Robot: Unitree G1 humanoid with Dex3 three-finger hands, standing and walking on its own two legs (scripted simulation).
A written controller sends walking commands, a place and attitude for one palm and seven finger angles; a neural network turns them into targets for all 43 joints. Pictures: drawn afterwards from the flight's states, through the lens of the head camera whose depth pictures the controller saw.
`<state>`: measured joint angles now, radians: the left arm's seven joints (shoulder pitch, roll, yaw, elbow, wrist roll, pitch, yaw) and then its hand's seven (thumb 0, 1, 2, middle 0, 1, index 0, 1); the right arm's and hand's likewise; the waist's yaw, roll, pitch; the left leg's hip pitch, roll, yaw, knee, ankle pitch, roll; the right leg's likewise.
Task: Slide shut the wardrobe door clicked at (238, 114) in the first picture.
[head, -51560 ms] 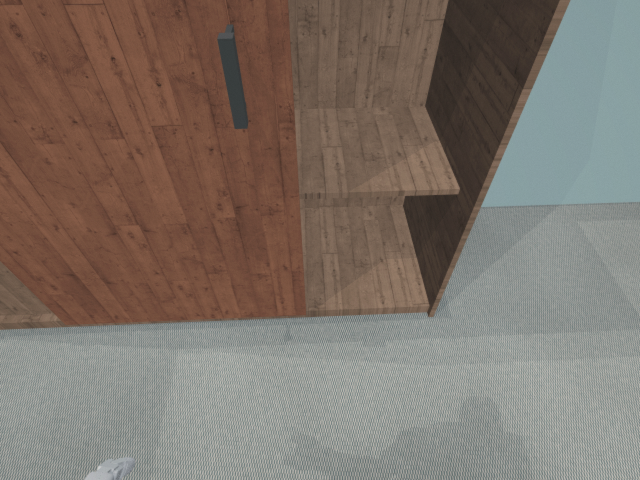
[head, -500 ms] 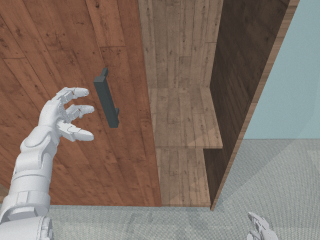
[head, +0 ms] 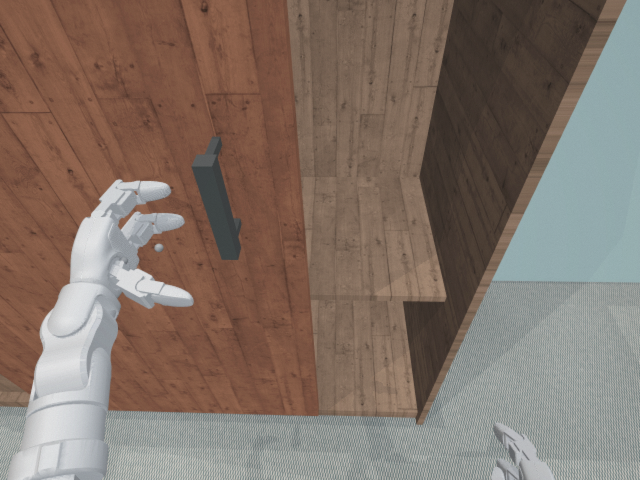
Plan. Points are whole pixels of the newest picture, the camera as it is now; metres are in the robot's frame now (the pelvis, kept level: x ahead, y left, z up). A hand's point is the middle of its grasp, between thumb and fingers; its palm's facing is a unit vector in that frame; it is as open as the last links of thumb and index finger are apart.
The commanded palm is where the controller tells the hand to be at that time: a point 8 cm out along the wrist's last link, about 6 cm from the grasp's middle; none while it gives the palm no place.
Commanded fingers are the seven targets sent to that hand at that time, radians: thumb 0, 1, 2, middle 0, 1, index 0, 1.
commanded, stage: feel for the door with the fingertips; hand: left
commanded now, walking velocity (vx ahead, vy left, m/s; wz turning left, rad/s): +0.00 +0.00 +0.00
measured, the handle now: (223, 200) +0.42 +0.15 +0.15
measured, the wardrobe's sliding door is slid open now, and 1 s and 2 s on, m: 0.29 0.29 0.29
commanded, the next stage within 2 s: slide the fingers in behind the handle in 0.86 s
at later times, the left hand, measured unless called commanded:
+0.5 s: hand (180, 226) +0.36 +0.18 +0.17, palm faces +0.06 -1.00 -0.02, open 14.0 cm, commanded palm +0.33 +0.23 +0.16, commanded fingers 0.00 -0.50 0.30 -0.30 -1.20 -0.30 -1.20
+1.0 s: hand (189, 216) +0.38 +0.18 +0.16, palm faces +0.03 -1.00 -0.01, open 13.7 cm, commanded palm +0.36 +0.23 +0.16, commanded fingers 0.00 -0.50 0.30 -0.30 -1.20 -0.30 -1.20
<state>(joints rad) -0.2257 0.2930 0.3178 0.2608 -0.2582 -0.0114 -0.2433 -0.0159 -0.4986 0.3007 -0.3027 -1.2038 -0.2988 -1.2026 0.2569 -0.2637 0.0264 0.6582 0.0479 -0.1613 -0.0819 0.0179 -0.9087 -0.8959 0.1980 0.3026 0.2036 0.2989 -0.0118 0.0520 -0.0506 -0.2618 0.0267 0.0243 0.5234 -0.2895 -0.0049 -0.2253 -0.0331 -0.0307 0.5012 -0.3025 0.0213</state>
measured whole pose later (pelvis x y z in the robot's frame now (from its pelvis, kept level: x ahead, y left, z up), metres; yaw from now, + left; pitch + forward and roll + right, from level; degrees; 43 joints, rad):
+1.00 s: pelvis -0.01 -0.01 +0.00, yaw +0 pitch +1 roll +0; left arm -0.48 0.33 0.28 0.52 -0.23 0.04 -0.20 -0.01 -0.50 0.30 -0.37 -1.25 -0.36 -1.23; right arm 0.25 -0.27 0.04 0.68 0.06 -0.11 -0.09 0.02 -0.91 -0.90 0.20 0.30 0.20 0.30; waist -0.03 0.06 -0.03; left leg -0.26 0.04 0.01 0.50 -0.26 -0.02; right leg -0.22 -0.02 -0.04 0.48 -0.28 0.01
